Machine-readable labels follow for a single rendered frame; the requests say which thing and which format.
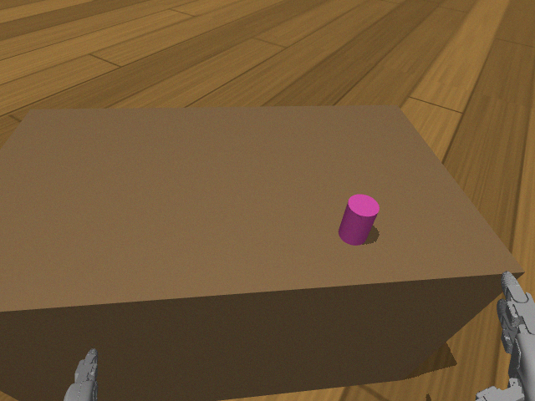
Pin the can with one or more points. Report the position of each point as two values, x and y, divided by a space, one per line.
359 216

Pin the left robot hand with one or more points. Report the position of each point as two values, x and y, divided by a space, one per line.
85 387

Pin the right robot hand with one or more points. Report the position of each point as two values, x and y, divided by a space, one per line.
517 317

